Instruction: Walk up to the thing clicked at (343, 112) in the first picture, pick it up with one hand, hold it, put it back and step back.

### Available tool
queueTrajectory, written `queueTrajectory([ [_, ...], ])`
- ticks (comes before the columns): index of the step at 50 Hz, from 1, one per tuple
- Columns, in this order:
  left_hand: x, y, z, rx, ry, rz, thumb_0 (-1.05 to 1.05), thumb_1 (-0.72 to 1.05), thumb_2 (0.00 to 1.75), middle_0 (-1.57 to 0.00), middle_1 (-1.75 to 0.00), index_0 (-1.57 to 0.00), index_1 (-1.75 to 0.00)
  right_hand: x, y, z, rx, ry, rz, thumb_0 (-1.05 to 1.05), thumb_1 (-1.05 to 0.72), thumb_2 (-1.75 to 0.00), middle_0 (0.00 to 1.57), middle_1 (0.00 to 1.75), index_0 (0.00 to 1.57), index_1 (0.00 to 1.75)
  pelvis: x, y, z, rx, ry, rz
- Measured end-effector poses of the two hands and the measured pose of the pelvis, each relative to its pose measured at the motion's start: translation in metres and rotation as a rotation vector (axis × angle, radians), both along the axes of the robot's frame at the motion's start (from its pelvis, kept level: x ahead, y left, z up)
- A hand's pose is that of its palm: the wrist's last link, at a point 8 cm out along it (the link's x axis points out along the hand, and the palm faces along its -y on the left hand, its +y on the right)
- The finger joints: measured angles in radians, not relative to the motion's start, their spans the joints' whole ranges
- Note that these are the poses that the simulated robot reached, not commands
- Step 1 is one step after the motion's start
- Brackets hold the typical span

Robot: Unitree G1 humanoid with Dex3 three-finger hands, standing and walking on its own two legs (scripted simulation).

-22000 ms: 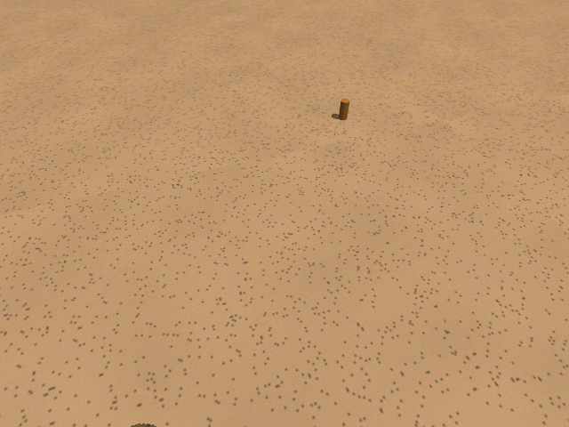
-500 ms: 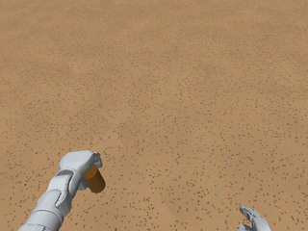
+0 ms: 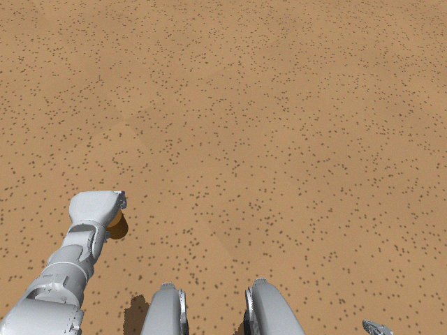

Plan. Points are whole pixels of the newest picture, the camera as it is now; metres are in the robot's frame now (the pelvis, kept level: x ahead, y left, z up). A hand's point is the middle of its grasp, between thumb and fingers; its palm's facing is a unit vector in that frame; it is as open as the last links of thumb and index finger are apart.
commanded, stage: crouch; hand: left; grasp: from above
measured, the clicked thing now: (113, 222) +0.38 +0.23 -0.19
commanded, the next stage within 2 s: lower in 1.22 s
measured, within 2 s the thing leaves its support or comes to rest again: rests again in 1.84 s
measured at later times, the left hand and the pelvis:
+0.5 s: hand (127, 238) +0.38 +0.24 -0.34, palm faces -0.46 -0.01 -0.89, open 8.1 cm; pelvis -0.03 +0.00 -0.18, yaw -2 degrees
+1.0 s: hand (133, 240) +0.39 +0.24 -0.42, palm faces -0.47 -0.02 -0.88, open 8.0 cm; pelvis -0.04 +0.00 -0.25, yaw -4 degrees
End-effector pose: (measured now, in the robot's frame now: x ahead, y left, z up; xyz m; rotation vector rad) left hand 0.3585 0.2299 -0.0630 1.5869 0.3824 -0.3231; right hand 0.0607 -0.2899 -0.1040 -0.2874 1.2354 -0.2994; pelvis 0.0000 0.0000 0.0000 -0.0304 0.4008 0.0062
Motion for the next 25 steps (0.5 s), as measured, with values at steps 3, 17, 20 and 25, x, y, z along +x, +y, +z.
queueTrajectory([
  [3,0.010,0.001,-0.030,0.001,-0.012,0.011,0.02,0.28,0.54,-0.92,-0.63,-0.73,-0.52,-0.018,0.004,-0.029,-0.006,0.034,-0.020,0.01,-0.90,-0.90,0.20,0.30,0.20,0.30,-0.007,0.002,-0.027,-0.006,0.052,-0.004],
  [17,0.021,0.004,-0.164,-0.028,0.037,0.014,0.03,0.30,0.51,-0.93,-0.62,-0.74,-0.51,-0.049,0.028,-0.147,0.051,0.105,0.008,0.01,-0.90,-0.90,0.21,0.30,0.21,0.30,-0.030,0.006,-0.135,-0.027,0.204,-0.011],
  [20,0.022,0.005,-0.187,-0.032,0.036,0.009,0.03,0.30,0.51,-0.94,-0.62,-0.74,-0.50,-0.046,0.028,-0.165,0.055,0.111,0.032,0.01,-0.90,-0.90,0.21,0.30,0.21,0.30,-0.032,0.005,-0.152,-0.031,0.223,-0.010],
  [25,0.027,0.008,-0.218,-0.038,0.025,0.018,0.03,0.29,0.51,-0.95,-0.61,-0.75,-0.49,-0.039,0.024,-0.186,0.051,0.115,0.071,0.01,-0.90,-0.90,0.21,0.30,0.21,0.30,-0.033,0.003,-0.175,-0.039,0.243,-0.011],
])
